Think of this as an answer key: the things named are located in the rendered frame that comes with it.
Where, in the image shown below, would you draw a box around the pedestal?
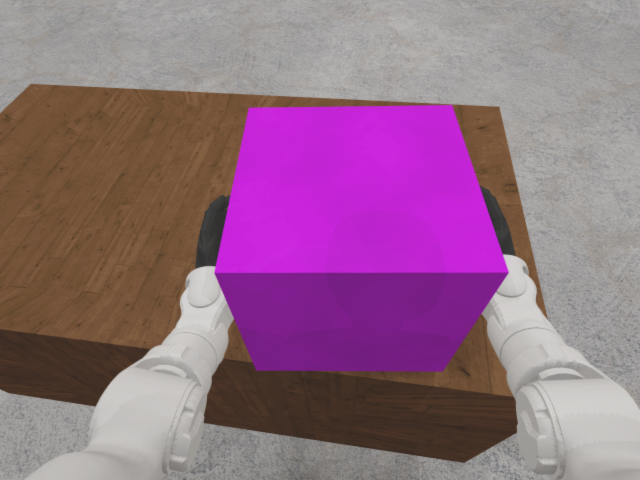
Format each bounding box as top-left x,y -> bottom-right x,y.
0,84 -> 548,463

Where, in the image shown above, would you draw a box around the robot left forearm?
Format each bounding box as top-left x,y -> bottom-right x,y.
88,266 -> 234,445

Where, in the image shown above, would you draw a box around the right robot hand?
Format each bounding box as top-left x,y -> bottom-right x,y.
479,185 -> 516,256

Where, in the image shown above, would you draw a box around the right robot upper arm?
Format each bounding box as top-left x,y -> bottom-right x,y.
516,378 -> 640,480

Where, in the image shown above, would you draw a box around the robot right forearm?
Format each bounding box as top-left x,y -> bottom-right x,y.
481,255 -> 640,417

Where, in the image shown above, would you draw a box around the left robot hand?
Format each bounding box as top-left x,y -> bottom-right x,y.
195,195 -> 231,269

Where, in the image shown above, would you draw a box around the left robot upper arm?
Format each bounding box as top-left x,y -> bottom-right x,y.
24,367 -> 207,480

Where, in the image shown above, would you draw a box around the carton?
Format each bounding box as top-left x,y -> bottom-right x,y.
214,105 -> 509,372

